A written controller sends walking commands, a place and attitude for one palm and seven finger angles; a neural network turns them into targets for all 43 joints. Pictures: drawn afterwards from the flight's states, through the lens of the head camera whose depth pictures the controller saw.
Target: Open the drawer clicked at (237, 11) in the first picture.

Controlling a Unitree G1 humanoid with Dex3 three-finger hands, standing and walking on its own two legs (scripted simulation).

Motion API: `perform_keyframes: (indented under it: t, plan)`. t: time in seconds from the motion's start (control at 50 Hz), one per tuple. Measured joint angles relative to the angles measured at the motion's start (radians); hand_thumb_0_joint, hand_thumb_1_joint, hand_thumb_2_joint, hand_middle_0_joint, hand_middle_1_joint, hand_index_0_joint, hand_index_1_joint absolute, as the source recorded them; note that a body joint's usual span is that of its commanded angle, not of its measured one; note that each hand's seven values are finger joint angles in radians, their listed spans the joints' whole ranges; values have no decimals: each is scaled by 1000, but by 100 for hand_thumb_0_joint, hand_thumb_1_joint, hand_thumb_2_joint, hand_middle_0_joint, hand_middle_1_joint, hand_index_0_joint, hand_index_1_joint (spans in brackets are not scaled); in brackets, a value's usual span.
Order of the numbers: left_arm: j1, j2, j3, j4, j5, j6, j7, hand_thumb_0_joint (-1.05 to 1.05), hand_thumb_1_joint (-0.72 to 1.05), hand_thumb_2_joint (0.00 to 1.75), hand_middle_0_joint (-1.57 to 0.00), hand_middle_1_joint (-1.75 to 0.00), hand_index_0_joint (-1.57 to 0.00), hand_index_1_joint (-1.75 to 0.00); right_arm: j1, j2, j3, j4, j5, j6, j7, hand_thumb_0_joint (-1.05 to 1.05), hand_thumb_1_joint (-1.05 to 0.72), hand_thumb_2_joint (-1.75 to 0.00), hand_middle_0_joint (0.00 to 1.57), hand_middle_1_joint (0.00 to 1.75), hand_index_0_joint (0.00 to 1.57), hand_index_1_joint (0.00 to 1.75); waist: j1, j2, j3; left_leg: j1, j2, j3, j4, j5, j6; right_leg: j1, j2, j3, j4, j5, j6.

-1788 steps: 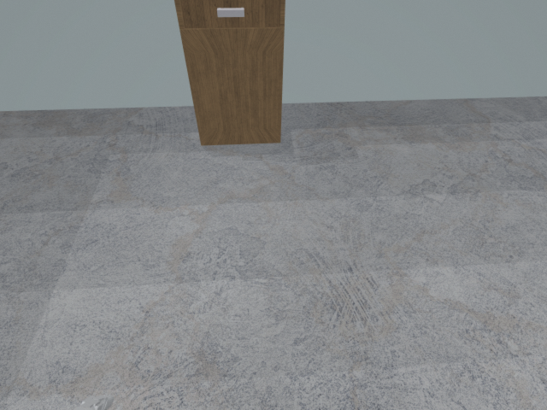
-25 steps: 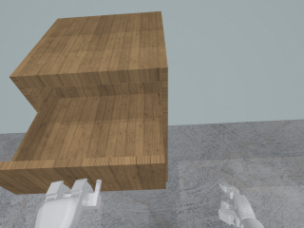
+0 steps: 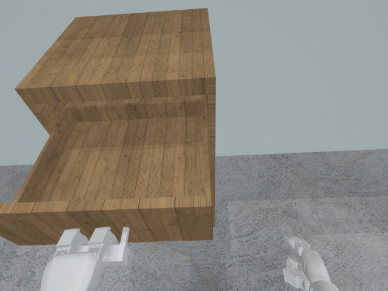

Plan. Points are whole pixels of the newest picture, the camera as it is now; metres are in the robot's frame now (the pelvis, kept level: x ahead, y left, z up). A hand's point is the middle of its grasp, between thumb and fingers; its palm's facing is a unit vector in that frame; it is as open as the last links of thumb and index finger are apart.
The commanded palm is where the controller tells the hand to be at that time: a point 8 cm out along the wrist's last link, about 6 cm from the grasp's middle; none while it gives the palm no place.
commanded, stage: open the thumb to release the handle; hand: left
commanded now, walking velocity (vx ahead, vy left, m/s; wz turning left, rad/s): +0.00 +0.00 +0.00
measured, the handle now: (97, 243) +0.19 +0.21 +0.03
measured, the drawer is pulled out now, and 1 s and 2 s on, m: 0.30 0.29 0.29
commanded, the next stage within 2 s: lift the hand off the handle in 0.38 s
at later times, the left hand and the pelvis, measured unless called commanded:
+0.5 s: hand (92, 276) +0.14 +0.21 +0.02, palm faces +0.01 -0.12 -0.99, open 13.4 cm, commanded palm +0.11 +0.21 +0.07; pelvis -0.01 -0.01 +0.01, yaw +1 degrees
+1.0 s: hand (92, 266) +0.16 +0.21 +0.03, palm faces +0.01 -0.13 -0.99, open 13.5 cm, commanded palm +0.14 +0.21 +0.10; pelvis -0.01 +0.00 +0.02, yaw +1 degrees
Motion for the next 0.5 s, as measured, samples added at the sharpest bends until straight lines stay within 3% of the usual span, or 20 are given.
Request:
perform_keyframes:
  t: [0.14,0.38,0.5]
  plan:
    - [-39,-19,-15,20,-23,27,-6,1,43,70,-36,-131,-38,-129,-15,14,8,19,16,8,-27,2,-90,-90,20,30,20,30,4,3,4,21,-3,-5,-25,16,-1,23,-3,-5,-24,14,1]
    - [-78,-14,-11,53,-28,33,-55,0,-23,42,-36,-127,-34,-122,-32,18,24,25,25,-1,-46,1,-90,-90,20,30,21,30,8,-2,18,76,3,-12,-81,46,-7,78,3,-10,-80,43,-7]
    - [-81,-17,-7,56,-29,26,-60,0,-41,34,-36,-126,-33,-121,-30,8,14,23,20,-6,-41,1,-90,-90,20,30,21,30,7,-1,22,79,2,-16,-89,52,-8,83,2,-14,-90,48,-8]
